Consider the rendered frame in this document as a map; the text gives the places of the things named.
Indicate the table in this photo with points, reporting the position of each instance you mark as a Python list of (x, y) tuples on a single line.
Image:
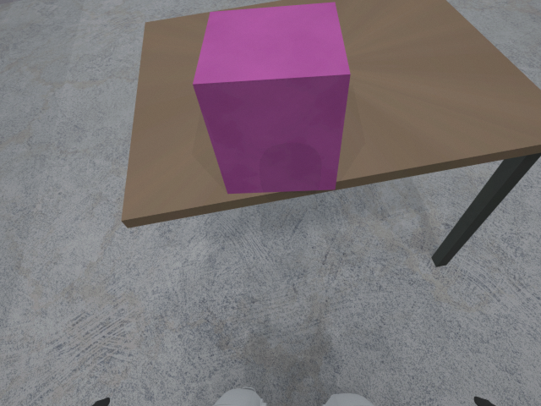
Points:
[(427, 93)]

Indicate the carton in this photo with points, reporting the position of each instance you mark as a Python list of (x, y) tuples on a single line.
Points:
[(272, 86)]

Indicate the left robot thigh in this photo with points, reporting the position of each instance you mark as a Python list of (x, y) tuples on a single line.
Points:
[(240, 397)]

